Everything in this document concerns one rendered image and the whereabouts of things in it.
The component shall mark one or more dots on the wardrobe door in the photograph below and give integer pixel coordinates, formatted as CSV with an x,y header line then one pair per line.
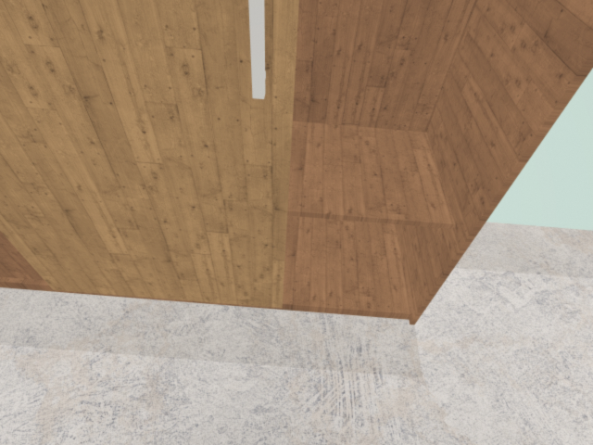
x,y
13,264
134,160

